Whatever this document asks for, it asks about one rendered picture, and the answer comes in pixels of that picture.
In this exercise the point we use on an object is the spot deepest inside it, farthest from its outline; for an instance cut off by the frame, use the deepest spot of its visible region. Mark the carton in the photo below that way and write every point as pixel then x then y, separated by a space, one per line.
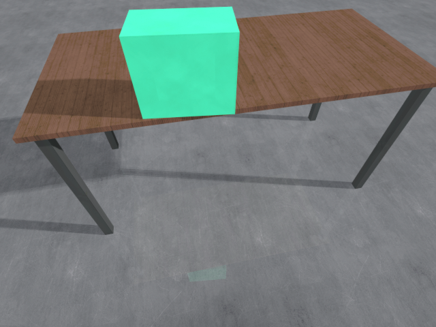
pixel 182 61

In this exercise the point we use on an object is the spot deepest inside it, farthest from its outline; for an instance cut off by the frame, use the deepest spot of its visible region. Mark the table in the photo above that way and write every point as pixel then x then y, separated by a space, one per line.
pixel 283 60

